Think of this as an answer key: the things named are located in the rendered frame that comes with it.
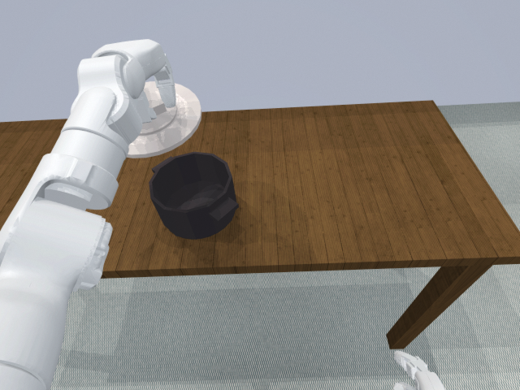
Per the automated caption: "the pot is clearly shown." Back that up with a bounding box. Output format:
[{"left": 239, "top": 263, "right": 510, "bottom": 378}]
[{"left": 149, "top": 152, "right": 239, "bottom": 240}]

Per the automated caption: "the table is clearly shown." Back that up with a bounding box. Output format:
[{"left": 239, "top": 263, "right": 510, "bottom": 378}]
[{"left": 0, "top": 100, "right": 520, "bottom": 349}]

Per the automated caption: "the robot right hand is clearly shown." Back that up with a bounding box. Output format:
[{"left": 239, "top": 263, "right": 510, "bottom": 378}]
[{"left": 393, "top": 351, "right": 445, "bottom": 390}]

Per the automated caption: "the robot left upper arm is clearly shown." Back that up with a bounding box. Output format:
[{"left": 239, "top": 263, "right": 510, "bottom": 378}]
[{"left": 0, "top": 197, "right": 113, "bottom": 390}]

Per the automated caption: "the knob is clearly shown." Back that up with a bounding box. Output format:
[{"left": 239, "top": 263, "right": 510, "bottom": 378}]
[{"left": 144, "top": 86, "right": 167, "bottom": 115}]

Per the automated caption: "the robot left hand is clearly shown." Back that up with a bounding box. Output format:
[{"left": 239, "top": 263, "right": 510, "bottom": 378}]
[{"left": 92, "top": 39, "right": 176, "bottom": 124}]

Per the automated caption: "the lid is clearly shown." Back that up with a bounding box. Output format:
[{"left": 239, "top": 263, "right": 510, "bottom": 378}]
[{"left": 127, "top": 81, "right": 202, "bottom": 158}]

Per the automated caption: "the left robot forearm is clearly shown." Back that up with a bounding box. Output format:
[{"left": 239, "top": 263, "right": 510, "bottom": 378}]
[{"left": 0, "top": 49, "right": 145, "bottom": 266}]

